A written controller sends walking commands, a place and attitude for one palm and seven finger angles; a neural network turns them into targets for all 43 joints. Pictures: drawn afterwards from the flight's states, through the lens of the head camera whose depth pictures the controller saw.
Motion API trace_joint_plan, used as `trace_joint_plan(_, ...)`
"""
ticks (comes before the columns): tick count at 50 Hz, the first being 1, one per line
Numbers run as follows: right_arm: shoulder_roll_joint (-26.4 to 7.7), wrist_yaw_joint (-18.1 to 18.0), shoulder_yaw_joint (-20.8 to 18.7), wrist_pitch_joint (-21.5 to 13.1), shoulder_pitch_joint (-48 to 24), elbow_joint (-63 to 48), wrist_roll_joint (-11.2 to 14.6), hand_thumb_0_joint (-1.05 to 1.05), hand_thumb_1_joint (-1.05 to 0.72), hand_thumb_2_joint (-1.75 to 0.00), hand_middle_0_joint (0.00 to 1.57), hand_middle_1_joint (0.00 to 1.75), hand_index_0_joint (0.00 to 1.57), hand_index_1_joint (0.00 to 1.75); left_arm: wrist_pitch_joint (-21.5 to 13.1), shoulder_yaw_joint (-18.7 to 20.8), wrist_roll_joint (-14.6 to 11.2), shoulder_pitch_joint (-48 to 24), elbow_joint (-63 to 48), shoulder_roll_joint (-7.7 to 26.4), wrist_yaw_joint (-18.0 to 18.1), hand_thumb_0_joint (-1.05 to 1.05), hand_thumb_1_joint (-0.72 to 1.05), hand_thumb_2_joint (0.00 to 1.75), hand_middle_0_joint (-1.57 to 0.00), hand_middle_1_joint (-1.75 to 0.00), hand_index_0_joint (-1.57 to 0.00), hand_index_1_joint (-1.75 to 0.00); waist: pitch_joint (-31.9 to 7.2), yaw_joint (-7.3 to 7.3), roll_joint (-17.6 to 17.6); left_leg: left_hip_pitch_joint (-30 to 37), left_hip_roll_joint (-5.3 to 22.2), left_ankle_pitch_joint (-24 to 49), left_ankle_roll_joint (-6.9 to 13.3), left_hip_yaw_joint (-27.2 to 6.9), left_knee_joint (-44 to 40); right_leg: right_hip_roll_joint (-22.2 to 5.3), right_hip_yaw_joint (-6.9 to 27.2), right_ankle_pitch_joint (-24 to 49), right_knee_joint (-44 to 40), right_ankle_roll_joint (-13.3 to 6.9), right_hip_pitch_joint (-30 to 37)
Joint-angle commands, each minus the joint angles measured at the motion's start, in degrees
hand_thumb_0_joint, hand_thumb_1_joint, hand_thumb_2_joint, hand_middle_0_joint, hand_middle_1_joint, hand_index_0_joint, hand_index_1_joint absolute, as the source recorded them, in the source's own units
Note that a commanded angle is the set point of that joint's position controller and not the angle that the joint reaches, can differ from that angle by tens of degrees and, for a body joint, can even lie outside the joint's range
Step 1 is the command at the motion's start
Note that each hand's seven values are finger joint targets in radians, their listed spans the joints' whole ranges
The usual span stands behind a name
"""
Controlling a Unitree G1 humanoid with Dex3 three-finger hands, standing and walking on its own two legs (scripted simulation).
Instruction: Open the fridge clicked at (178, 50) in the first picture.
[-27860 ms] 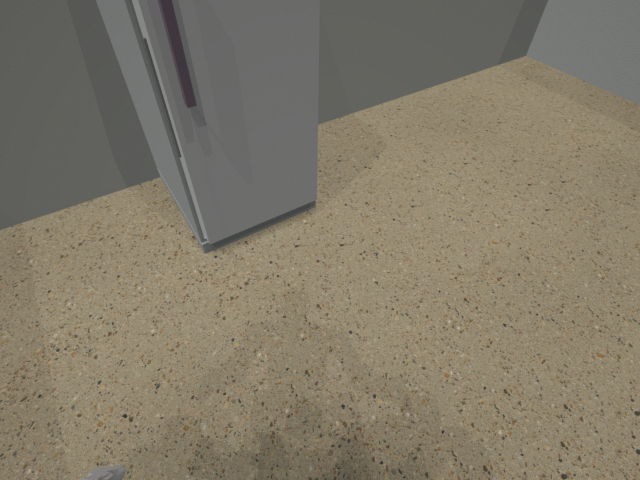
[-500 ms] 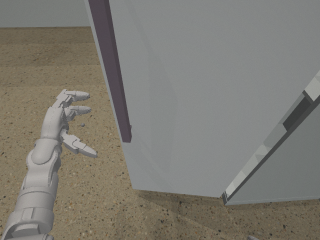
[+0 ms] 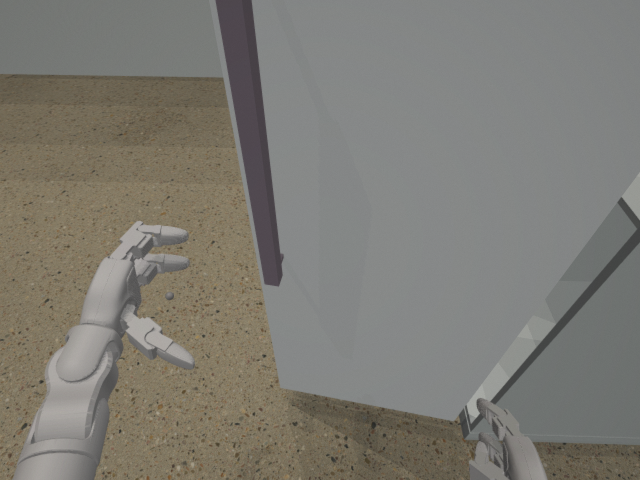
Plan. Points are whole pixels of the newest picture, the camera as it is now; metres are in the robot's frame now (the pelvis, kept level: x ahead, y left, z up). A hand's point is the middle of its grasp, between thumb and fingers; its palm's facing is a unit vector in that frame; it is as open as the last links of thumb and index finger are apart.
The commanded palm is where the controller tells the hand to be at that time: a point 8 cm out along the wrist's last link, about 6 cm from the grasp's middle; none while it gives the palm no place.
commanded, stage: draw the hand back to the body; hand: left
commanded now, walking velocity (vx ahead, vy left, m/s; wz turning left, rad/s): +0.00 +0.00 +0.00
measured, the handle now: (261, 153) +0.46 +0.12 +0.19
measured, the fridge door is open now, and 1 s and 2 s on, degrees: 81 81 81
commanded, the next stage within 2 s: step back with the hand held close in 1.64 s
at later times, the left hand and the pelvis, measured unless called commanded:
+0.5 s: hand (123, 312) +0.25 +0.23 +0.13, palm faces -0.06 -1.00 -0.05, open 14.7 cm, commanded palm +0.23 +0.28 +0.14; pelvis +0.00 -0.01 +0.01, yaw +0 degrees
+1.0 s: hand (52, 312) +0.23 +0.28 +0.16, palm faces +0.45 -0.83 -0.32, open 11.4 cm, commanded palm +0.18 +0.31 +0.18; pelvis +0.01 +0.01 +0.02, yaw +1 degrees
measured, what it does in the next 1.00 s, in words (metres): stands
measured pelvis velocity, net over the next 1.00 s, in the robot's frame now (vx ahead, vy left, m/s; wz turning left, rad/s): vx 0.01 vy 0.01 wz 0.01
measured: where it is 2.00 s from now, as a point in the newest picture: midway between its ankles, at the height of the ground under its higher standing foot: outside the picture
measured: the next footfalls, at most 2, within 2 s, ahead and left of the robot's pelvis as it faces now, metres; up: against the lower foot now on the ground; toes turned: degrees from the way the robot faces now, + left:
none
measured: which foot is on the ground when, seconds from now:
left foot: down 0.00-1.00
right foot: down 0.00-1.00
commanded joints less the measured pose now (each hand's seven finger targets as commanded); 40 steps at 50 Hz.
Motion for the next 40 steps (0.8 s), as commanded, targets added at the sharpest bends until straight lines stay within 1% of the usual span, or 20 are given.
trace_joint_plan(1, -7.63, -1.26, -2.85, -4.14, -3.68, -7.11, -0.01, 0.0, -0.9, -0.9, 0.2, 0.3, 0.2, 0.3, -4.9, 5.64, -1.38, -19.54, -14.4, 12.62, 0.17, 0.0, -0.55, 0.2, -0.25, -1.15, -0.25, -1.15, -8.65, -1.36, 1.4, 0.23, 0.11, 9.81, -0.19, -1.53, -7.19, 0.69, 1.15, 5.49, -5.19, -1.02, 5.68)
trace_joint_plan(3, -7.68, -1.46, -2.83, -4.6, -3.41, -6.86, -0.05, 0.0, -0.9, -0.9, 0.2, 0.3, 0.2, 0.3, -4.86, 4.68, -1.79, -19.16, -13.73, 11.47, -0.32, 0.0, -0.55, 0.2, -0.25, -1.15, -0.25, -1.15, -9.52, -1.6, 0.84, 0.24, -0.03, 10.04, 0.01, -1.43, -6.89, 0.54, 1.31, 5.8, -5.38, -0.83, 6.06)
trace_joint_plan(4, -9.3, -2.74, -1.8, -5.29, -3.51, -5.91, 0.85, 0.0, -0.9, -0.9, 0.2, 0.3, 0.2, 0.3, -2.9, 5.24, -11.37, -21.32, -10.07, 8.99, -7.76, 0.0, -0.55, 0.2, -0.25, -1.15, -0.25, -1.15, -12.33, -3.93, -0.94, 2.67, 0.1, 9.77, 0.17, -1.56, -7.42, 0.12, 2.04, 7.69, -6.33, -1.33, 10.66)
trace_joint_plan(5, -8.89, -3.81, -1.71, -5.85, -4.39, -6.26, 1.23, 0.0, -0.9, -0.9, 0.2, 0.3, 0.2, 0.3, -1.75, 7.24, -13.12, -21.71, -11.45, 12.57, -12.05, 0.0, -0.55, 0.2, -0.25, -1.15, -0.25, -1.15, -13.53, -2.07, -0.08, 2.36, 0.01, 10.29, 0.41, -1.39, -7.33, -0.22, 2.58, 9.15, -6.69, -1.14, 13.01)
trace_joint_plan(6, -9.54, -4.73, -1.41, -6.21, -4.66, -6.35, 1.2, 0.0, -0.9, -0.9, 0.2, 0.3, 0.2, 0.3, -0.41, 11.11, -14.96, -22.02, -10.26, 16.56, -15.56, 0.0, -0.55, 0.2, -0.25, -1.15, -0.25, -1.15, -14.03, -1.71, -0.31, 2.08, -0.1, 11.52, 0.64, -1.49, -7.32, -0.46, 3.22, 10.46, -6.86, -1.12, 14.27)
trace_joint_plan(7, -9.26, -4.91, -1.23, -6.43, -4.29, -6.44, 0.84, 0.0, -0.9, -0.9, 0.2, 0.3, 0.2, 0.3, 0.32, 12.32, -14.33, -21.65, -10.01, 18.62, -17.09, 0.0, -0.55, 0.2, -0.25, -1.15, -0.25, -1.15, -13.41, -0.98, 0.7, 1.71, -0.11, 13.38, 0.65, -1.67, -7.44, -0.57, 3.35, 12.04, -6.62, -1.11, 14.43)
trace_joint_plan(9, -8.21, -4.31, -1.48, -7.22, -3.84, -7.6, 0.7, 0.0, -0.9, -0.9, 0.2, 0.3, 0.2, 0.3, 0.97, 12.73, -13.84, -17.16, -11.52, 17.56, -17.15, 0.0, -0.55, 0.2, -0.25, -1.15, -0.25, -1.15, -11.52, 0.15, 2.53, 2.55, -0.08, 16.39, 0.44, -1.76, -7.97, -0.32, 2.41, 14.57, -6.44, -1.11, 13.18)
trace_joint_plan(11, -8.03, -3.38, -1.74, -7.7, -3.43, -8.31, 0.85, 0.0, -0.9, -0.9, 0.2, 0.3, 0.2, 0.3, 1.92, 13.9, -14.1, -10.89, -10.69, 16.52, -15.99, 0.0, -0.55, 0.2, -0.25, -1.15, -0.25, -1.15, -9.05, 1.0, 1.5, 1.72, 0.06, 16.92, 0.13, -1.63, -8.55, -0.11, 1.77, 14.83, -6.64, -1.07, 12.62)
trace_joint_plan(12, -8.16, -2.9, -1.81, -7.92, -3.29, -8.73, 0.73, 0.0, -0.9, -0.9, 0.2, 0.3, 0.2, 0.3, 2.43, 14.42, -14.66, -8.48, -10.18, 16.01, -15.68, 0.0, -0.55, 0.2, -0.25, -1.15, -0.25, -1.15, -9.03, 1.4, -1.3, 1.08, 0.04, 17.31, 0.21, -1.58, -8.48, -0.22, 2.02, 15.66, -6.69, -0.86, 13.7)
trace_joint_plan(17, -8.63, -2.1, -2.38, -8.57, -3.56, -9.98, 1.23, 0.0, -0.9, -0.9, 0.2, 0.3, 0.2, 0.3, 4.68, 15.03, -14.96, -4.38, -15.3, 15.8, -15.9, 0.0, -0.55, 0.2, -0.25, -1.15, -0.25, -1.15, -7.88, 1.06, -1.48, 1.33, 0.25, 15.85, 0.53, -0.68, -8.62, -0.3, 2.6, 13.94, -7.63, -0.18, 12.95)
trace_joint_plan(19, -8.45, -2.34, -2.41, -9.14, -3.66, -10.27, 1.34, 0.0, -0.9, -0.9, 0.2, 0.3, 0.2, 0.3, 4.86, 14.84, -15.12, -5.38, -19.13, 16.07, -16.05, 0.0, -0.55, 0.2, -0.25, -1.15, -0.25, -1.15, -8.52, 0.73, 1.19, 2.9, 0.2, 15.28, 0.64, -0.85, -8.87, -0.13, 2.7, 12.85, -8.13, -0.17, 12.33)
trace_joint_plan(22, -8.76, -3.14, -2.33, -9.77, -3.85, -9.54, 1.18, 0.0, -0.9, -0.9, 0.2, 0.3, 0.2, 0.3, 4.76, 16.33, -15.27, -6.87, -21.48, 17.94, -15.72, 0.0, -0.55, 0.2, -0.25, -1.15, -0.25, -1.15, -6.93, 0.13, -1.37, 3.22, 0.45, 13.14, 0.9, -1.36, -8.95, 0.08, 3.07, 8.66, -9.55, 0.08, 11.4)
trace_joint_plan(28, -8.35, -4.07, -1.49, -10.83, -4.94, -8.54, 1.49, 0.0, -0.9, -0.9, 0.2, 0.3, 0.2, 0.3, 5.52, 14.54, -14.78, -8.44, -23.39, 17.32, -15.83, 0.0, -0.37, 0.29, -0.24, -1.04, -0.24, -1.04, -4.62, -0.16, 3.23, 5.54, 0.43, 9.46, 0.88, -2.4, -11.01, 0.39, 2.42, 2.55, -11.44, -0.35, 9.84)
trace_joint_plan(29, -6.65, -3.0, -1.98, -10.36, -5.3, -7.19, -1.09, 0.0, -0.9, -0.9, 0.2, 0.3, 0.2, 0.3, 3.49, 14.23, -5.3, -11.34, -30.08, 19.29, -2.68, 0.0, -0.33, 0.31, -0.24, -1.02, -0.24, -1.02, 0.77, 1.49, 2.81, 2.04, -0.18, 8.21, 0.65, -3.06, -12.65, -0.33, 3.46, 0.33, -14.66, -0.6, 9.23)
trace_joint_plan(30, -6.57, -2.66, -1.97, -10.39, -5.18, -6.76, -1.44, 0.0, -0.9, -0.9, 0.2, 0.3, 0.2, 0.3, 4.07, 10.85, -4.42, -2.95, -26.85, 11.96, 3.16, 0.0, -0.3, 0.32, -0.24, -1.0, -0.24, -1.0, 2.82, 0.52, 1.79, 2.29, 0.12, 5.46, 0.11, -3.15, -14.33, -0.69, 2.59, -1.61, -14.99, -0.61, 8.92)
trace_joint_plan(31, -6.3, -2.54, -2.18, -9.89, -5.44, -6.42, -1.22, 0.0, -0.9, -0.9, 0.2, 0.3, 0.2, 0.3, 4.26, 9.63, -3.08, 2.73, -27.81, 9.33, 7.03, 0.0, -0.26, 0.34, -0.24, -0.98, -0.24, -0.98, 3.13, 1.19, 2.01, 3.09, 0.54, 4.82, -0.08, -3.32, -15.46, -0.75, 2.0, -1.24, -14.77, -0.72, 10.3)
trace_joint_plan(32, -6.53, -2.47, -2.33, -9.38, -5.94, -6.09, -1.4, 0.0, -0.9, -0.9, 0.2, 0.3, 0.2, 0.3, 4.05, 9.45, -2.06, 5.84, -29.76, 9.43, 9.61, 0.0, -0.22, 0.36, -0.24, -0.96, -0.24, -0.96, 1.72, 1.78, -0.02, 3.95, 0.68, 6.5, 0.27, -2.82, -16.02, -0.84, 1.85, 0.43, -15.28, -0.73, 12.22)
trace_joint_plan(35, -6.28, -2.27, -2.34, -8.26, -6.22, -5.3, -1.87, 0.0, -0.9, -0.9, 0.2, 0.3, 0.2, 0.3, 2.79, 10.91, 0.43, 5.95, -35.89, 11.83, 14.34, 0.0, -0.12, 0.41, -0.24, -0.89, -0.24, -0.89, -3.07, 1.79, 2.74, 6.89, 0.67, 10.21, 0.14, -2.13, -17.23, -1.06, 1.71, 4.4, -14.66, -0.77, 16.25)
trace_joint_plan(38, -6.02, -2.37, -2.38, -7.22, -6.83, -4.36, -2.1, 0.0, -0.9, -0.9, 0.2, 0.3, 0.2, 0.3, 2.53, 11.63, 1.75, 5.91, -36.51, 12.37, 16.42, 0.0, -0.01, 0.46, -0.23, -0.83, -0.23, -0.83, -1.98, 1.74, 0.92, 7.6, 0.87, 12.09, 0.15, -2.04, -18.71, -0.85, 1.37, 5.66, -15.42, -0.82, 17.46)
trace_joint_plan(40, -5.73, -2.41, -2.36, -6.89, -7.36, -4.13, -2.12, 0.0, -0.9, -0.9, 0.2, 0.3, 0.2, 0.3, 2.23, 10.85, 2.43, 5.24, -38.3, 11.62, 17.1, 0.0, 0.07, 0.5, -0.23, -0.79, -0.23, -0.79, -2.13, 1.69, 3.2, 9.58, 0.82, 13.37, -0.05, -2.03, -19.3, -0.71, 1.16, 6.65, -15.45, -0.98, 17.67)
